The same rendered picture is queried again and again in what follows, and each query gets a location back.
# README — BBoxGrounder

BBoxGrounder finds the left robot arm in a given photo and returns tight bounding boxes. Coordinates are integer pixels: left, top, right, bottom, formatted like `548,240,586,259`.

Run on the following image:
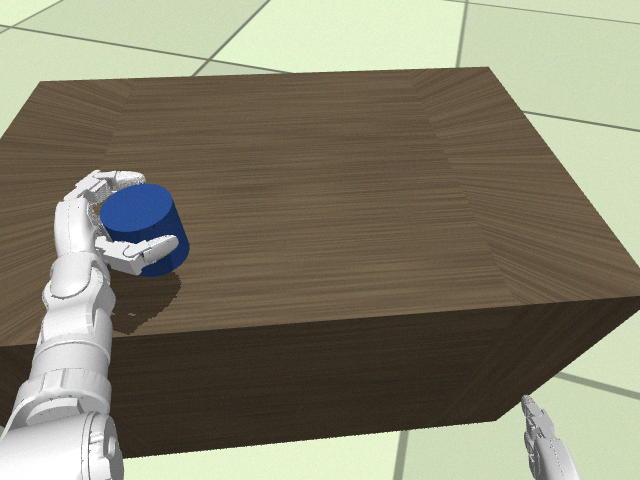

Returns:
0,252,124,480

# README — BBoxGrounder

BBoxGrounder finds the left robot hand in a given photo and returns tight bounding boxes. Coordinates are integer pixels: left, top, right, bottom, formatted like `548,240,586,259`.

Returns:
54,170,179,276

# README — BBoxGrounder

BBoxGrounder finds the right robot hand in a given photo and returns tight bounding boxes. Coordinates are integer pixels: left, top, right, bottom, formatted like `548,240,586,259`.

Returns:
521,395,581,480

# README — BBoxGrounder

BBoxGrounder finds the can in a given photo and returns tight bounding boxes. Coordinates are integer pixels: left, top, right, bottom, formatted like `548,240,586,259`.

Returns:
100,184,190,277

